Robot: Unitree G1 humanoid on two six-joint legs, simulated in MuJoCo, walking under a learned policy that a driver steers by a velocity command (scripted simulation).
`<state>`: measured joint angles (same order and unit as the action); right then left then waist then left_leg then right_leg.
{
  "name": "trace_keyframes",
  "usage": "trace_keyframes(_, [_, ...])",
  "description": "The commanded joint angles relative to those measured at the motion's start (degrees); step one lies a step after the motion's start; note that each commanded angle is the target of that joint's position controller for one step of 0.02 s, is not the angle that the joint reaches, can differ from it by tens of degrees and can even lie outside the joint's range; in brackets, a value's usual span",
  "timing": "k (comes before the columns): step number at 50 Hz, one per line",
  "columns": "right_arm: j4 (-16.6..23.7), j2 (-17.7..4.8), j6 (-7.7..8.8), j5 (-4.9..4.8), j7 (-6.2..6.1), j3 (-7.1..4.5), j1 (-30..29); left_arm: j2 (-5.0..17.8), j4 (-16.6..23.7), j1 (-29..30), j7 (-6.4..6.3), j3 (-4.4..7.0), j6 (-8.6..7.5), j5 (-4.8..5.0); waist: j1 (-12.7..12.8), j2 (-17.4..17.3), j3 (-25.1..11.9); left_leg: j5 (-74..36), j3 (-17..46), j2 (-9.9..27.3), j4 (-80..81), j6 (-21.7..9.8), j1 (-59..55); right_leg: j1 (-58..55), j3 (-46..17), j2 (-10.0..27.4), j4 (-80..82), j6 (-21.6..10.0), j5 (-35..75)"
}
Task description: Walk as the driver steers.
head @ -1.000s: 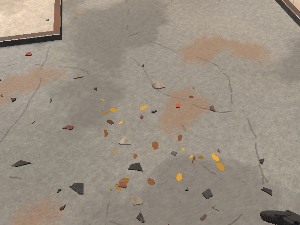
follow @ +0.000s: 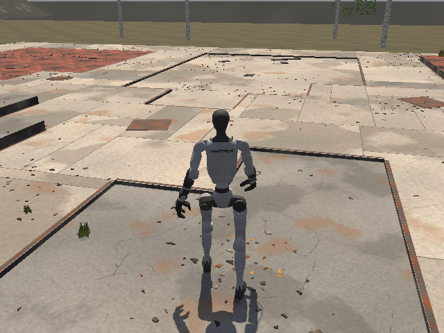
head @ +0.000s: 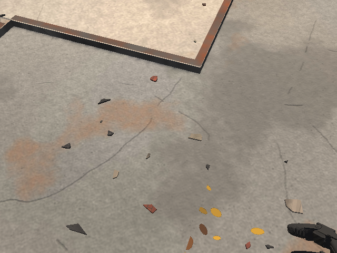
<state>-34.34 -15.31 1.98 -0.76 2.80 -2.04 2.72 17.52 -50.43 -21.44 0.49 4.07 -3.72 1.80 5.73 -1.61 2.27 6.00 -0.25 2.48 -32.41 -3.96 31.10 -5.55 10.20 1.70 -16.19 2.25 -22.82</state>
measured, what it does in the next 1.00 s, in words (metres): walks ahead, turning right: left foot, then right foot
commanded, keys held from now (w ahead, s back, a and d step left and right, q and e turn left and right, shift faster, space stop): w+e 0.50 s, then e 0.34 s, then no key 0.16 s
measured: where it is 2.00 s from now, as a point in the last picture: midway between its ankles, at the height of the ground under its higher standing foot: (206, 232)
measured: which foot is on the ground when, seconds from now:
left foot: up 0.00-0.00, down 0.02-0.56, up 0.58-1.00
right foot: down 0.00-0.04, up 0.06-0.52, down 0.54-1.00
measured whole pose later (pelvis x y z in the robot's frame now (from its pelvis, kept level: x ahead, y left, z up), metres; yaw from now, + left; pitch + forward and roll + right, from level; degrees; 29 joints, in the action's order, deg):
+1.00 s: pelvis +0.46 -0.08 +0.01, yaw -30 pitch +2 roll +0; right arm -42.3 -16.6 1.7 0.3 -0.6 -2.9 6.5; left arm 17.4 -40.2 -10.6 -1.5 3.8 1.6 0.3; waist 1.6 -1.4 1.3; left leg 10.2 4.3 0.2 -36.5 4.4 27.6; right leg 15.2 -9.1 -7.4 -29.8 -3.6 -16.0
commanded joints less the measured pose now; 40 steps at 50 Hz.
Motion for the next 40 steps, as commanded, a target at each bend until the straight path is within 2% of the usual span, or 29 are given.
trace_keyframes(1, [-0.7, -11.6, 0.63, 0.58, -1.17, -5.02, 17.3, 9.4, 2.1, 2.0, -0.45, 1.02, -0.06, 0.14, -14.2, 5.1, -10.7, -3.0, -0.4, -1.1, 2.5, -4.5, -32.2, 13.6, -4.1, 10.1, -22.9, -7.0, 50.0])
trace_keyframes(2, [-1.6, -18.3, 0.49, 1.89, -2.16, -6.22, 23.8, 2.7, 4.7, -2.0, 0.19, -1.41, -1.04, -1.44, -13.3, -7.6, -20.8, 0.2, 25.1, 16.7, 2.6, -12.8, -56.0, 37.3, -3.7, 1.7, -46.9, -2.9, 16.7])
trace_keyframes(3, [-1.2, -15.5, 0.57, 1.45, -2.22, -5.34, 24.7, 4.0, 3.1, -2.4, 0.42, -1.29, -2.17, -0.65, -14.0, -9.2, -29.1, 1.4, 41.5, 23.1, 10.8, -16.4, -56.7, 42.5, -14.9, -2.8, -57.5, -2.5, -11.6])
trace_keyframes(4, [-1.8, -12.2, 0.86, 1.36, -1.97, -4.13, 21.6, 9.0, 4.5, 2.6, 0.61, 0.45, -2.38, 1.37, -14.1, -5.3, -19.8, 2.0, 31.6, 20.4, 11.8, -13.0, -49.5, 47.2, -17.3, 0.3, -60.3, -2.9, -9.2])
trace_keyframes(5, [-2.3, -10.2, 1.18, 0.97, -1.91, -3.54, 18.2, 8.1, 5.6, 5.8, 0.52, 0.27, -2.34, 1.53, -12.1, -4.9, -12.1, 0.4, 22.5, 17.4, 13.0, -10.6, -41.2, 48.3, -15.3, 3.1, -57.2, -3.2, -4.6])
trace_keyframes(6, [-2.8, -8.1, 1.54, 0.90, -1.72, -2.97, 14.6, 7.1, 5.4, 6.9, 0.16, 0.27, -1.95, 0.49, -9.9, -3.4, -7.8, -0.8, 17.1, 14.7, 15.2, -8.9, -34.0, 46.8, -14.5, 5.0, -53.5, -2.8, -0.4])
trace_keyframes(7, [-2.7, -6.2, 2.14, 1.09, -1.54, -2.52, 11.9, 6.6, 4.8, 5.5, -0.08, 0.60, -1.02, -0.01, -7.7, -5.0, -5.5, -2.2, 12.7, 12.8, 17.8, -7.8, -28.4, 43.2, -14.8, 6.4, -51.3, -2.5, 3.1])
trace_keyframes(8, [-2.9, -5.5, 2.72, 1.34, -1.44, -2.52, 10.3, 5.4, 3.8, 3.2, -0.12, 0.49, -0.01, 0.07, -6.2, -5.6, -4.9, -2.1, 10.1, 12.1, 20.3, -7.7, -24.6, 39.8, -15.0, 6.8, -51.0, -2.1, 5.9])
trace_keyframes(9, [-3.4, -5.4, 3.43, 1.46, -1.42, -2.68, 9.6, 3.7, 3.3, 2.1, -0.21, 0.25, 0.80, 0.10, -5.3, -4.8, -4.5, -3.5, 8.2, 12.2, 22.2, -8.1, -22.5, 38.6, -14.8, 6.8, -50.9, -1.7, 7.5])
trace_keyframes(11, [-4.7, -5.8, 4.29, 1.85, -1.70, -3.02, 9.0, 2.7, 3.9, 3.4, -0.50, 0.23, 1.73, 0.04, -4.6, -3.5, -2.1, -6.1, 3.9, 12.2, 24.7, -8.2, -20.8, 40.7, -15.7, 6.8, -48.5, -0.9, 11.2])
trace_keyframes(13, [-6.1, -6.1, 4.50, 2.17, -2.28, -3.27, 9.8, 2.4, 5.0, 6.3, -0.54, 0.27, 1.80, -0.23, -5.1, -2.6, -0.5, -8.0, 0.1, 11.8, 25.4, -7.6, -22.3, 43.9, -16.8, 6.6, -43.2, -0.5, 16.7])
trace_keyframes(15, [-7.0, -6.8, 4.42, 2.00, -2.76, -3.46, 10.1, 1.7, 5.8, 9.0, 0.11, -0.02, 1.41, -0.50, -5.7, -2.1, 0.4, -8.8, -3.8, 10.9, 25.8, -6.5, -23.4, 43.6, -15.7, 6.0, -35.5, -0.9, 23.2])
trace_keyframes(18, [-8.5, -8.6, 3.98, 1.43, -3.33, -4.03, 12.0, 0.5, 7.8, 14.8, 1.31, -0.77, 1.16, -0.78, -8.0, -0.7, 2.5, -8.9, -7.3, 11.9, 26.7, -5.9, -25.6, 42.9, -12.3, 5.2, -26.8, -1.9, 27.5])
trace_keyframes(20, [-9.7, -9.4, 3.31, 0.79, -3.50, -4.44, 13.8, 0.7, 9.5, 17.8, 1.98, -0.90, 1.23, -0.74, -9.1, -0.2, 3.7, -9.8, -8.4, 13.3, 25.7, -5.6, -29.8, 44.5, -11.3, 5.0, -23.4, -3.1, 26.1])
trace_keyframes(23, [-10.9, -10.7, 1.90, -0.19, -3.71, -5.04, 14.5, 1.7, 11.7, 19.9, 2.93, -0.61, 1.36, -0.78, -8.8, -0.7, 3.8, -18.0, -10.0, 14.9, 21.1, -4.3, -36.1, 45.0, -8.8, 3.6, -20.6, -5.5, 19.5])
trace_keyframes(25, [-10.8, -12.5, 0.95, -0.48, -4.13, -5.50, 13.5, 3.5, 12.2, 16.8, 3.16, 0.40, 1.65, -0.73, -6.2, -2.6, 0.1, -37.5, -11.6, 14.5, 12.9, -2.9, -37.8, 38.2, -5.0, -0.2, -20.9, -7.7, 13.4])
trace_keyframes(26, [-10.4, -12.8, 0.25, -0.55, -4.40, -5.52, 12.2, 5.4, 11.0, 10.7, 3.05, 1.59, 1.75, -0.75, -2.5, -2.8, -3.0, -46.2, -12.6, 13.1, 3.2, -1.6, -36.6, 30.7, -3.4, -3.1, -19.9, -9.1, 12.3])
trace_keyframes(27, [-9.9, -12.0, -0.01, -0.76, -4.65, -5.06, 11.5, 8.8, 8.9, 1.8, 2.32, 3.50, 1.75, -0.94, 2.1, -1.0, -7.8, -44.0, -13.7, 10.0, -10.3, 1.1, -31.1, 17.2, -4.0, -5.6, -15.4, -11.0, 18.1])
trace_keyframes(28, [-8.3, -7.9, 0.67, 1.34, -4.66, -3.62, 13.8, 14.9, 8.3, -2.6, 0.89, 4.98, 2.22, -1.02, 1.5, 10.5, -13.0, -11.8, -13.4, 5.3, -29.6, 5.0, -15.5, 1.0, -20.1, 4.7, -15.1, -14.9, 34.7])
trace_keyframes(29, [-6.3, -3.3, 2.15, 2.01, -3.87, -1.77, 19.1, 18.0, 11.3, 1.9, 0.93, 4.98, 1.82, -1.75, -4.5, 19.6, -22.7, 31.5, -3.4, -7.4, -49.8, 8.6, 3.9, -14.4, -51.9, 18.8, -8.3, -28.4, 36.7])
trace_keyframes(30, [-6.8, -9.1, 3.56, 0.21, -3.18, -2.86, 13.7, 13.3, 12.5, 1.8, 1.55, 3.70, 1.43, -1.46, 0.1, 7.9, -25.3, 30.6, 6.5, -4.0, -51.7, 7.2, 7.0, -13.9, -49.1, 18.3, -5.7, -26.3, 39.6])
trace_keyframes(31, [-5.1, -9.3, 4.06, -1.16, -3.12, -2.84, 9.4, 10.8, 12.5, 3.8, 1.57, 3.03, 0.92, -1.31, -0.6, 5.8, -18.0, 26.6, 5.7, -1.8, -48.9, 5.9, 9.0, -7.7, -40.1, 16.2, -6.3, -23.9, 42.5])
trace_keyframes(32, [-5.6, -8.4, 4.02, -0.34, -3.78, -2.77, 8.5, 9.2, 12.4, 6.5, 1.47, 2.69, 0.69, -0.64, -2.9, 0.7, -11.3, 22.7, 4.9, 0.6, -43.8, 5.9, 8.9, 0.8, -33.7, 12.9, -6.2, -21.1, 44.5])
trace_keyframes(33, [-5.9, -9.3, 3.47, 0.86, -4.38, -3.26, 8.3, 7.3, 12.8, 9.0, 0.96, 2.23, 0.86, -0.42, -4.4, 1.2, -8.9, 20.1, 4.8, 2.3, -39.6, 6.0, 6.5, 6.9, -30.0, 11.2, -5.2, -19.7, 44.8])
trace_keyframes(34, [-5.8, -9.5, 2.59, 1.03, -4.48, -3.48, 8.9, 7.1, 13.6, 10.3, 0.61, 2.01, 1.10, -1.37, -5.9, 2.8, -7.9, 18.4, 5.0, 2.6, -38.4, 6.2, 2.5, 12.4, -28.6, 10.0, -3.9, -19.3, 46.6])
trace_keyframes(36, [-5.9, -7.9, 1.24, 1.33, -4.66, -3.24, 10.7, 8.0, 14.2, 11.3, 0.21, 2.33, 1.28, -1.99, -7.5, 3.5, -8.1, 16.6, 4.3, 1.6, -34.3, 7.5, -0.1, 16.9, -26.2, 8.7, -3.0, -19.5, 51.6])
trace_keyframes(38, [-5.6, -6.7, 0.57, 1.58, -5.01, -2.83, 10.1, 9.2, 14.0, 11.0, -0.48, 2.71, 1.61, -1.69, -7.6, 4.0, -8.8, 13.6, 3.8, 0.4, -28.4, 8.8, 0.2, 18.0, -24.5, 7.4, -3.5, -18.9, 53.7])
trace_keyframes(40, [-5.0, -6.3, 0.20, 1.64, -5.08, -2.55, 7.9, 9.5, 13.9, 10.9, -1.33, 2.78, 2.59, -1.07, -7.0, 5.1, -9.8, 9.3, 4.1, -0.4, -22.6, 9.8, 0.2, 17.9, -24.2, 6.2, -4.5, -17.4, 50.4])
Next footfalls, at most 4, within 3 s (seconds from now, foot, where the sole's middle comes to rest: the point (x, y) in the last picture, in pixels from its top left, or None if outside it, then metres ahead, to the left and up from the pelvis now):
0.02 left None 0.18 0.12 -0.76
0.54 right None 0.44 -0.17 -0.76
1.02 left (196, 207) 0.63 -0.02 -0.76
1.72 left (178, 213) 0.60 0.05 -0.76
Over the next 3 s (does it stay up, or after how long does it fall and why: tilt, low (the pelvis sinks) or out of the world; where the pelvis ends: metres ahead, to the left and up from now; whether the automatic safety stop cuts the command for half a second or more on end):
stays up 0.87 -0.15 0.00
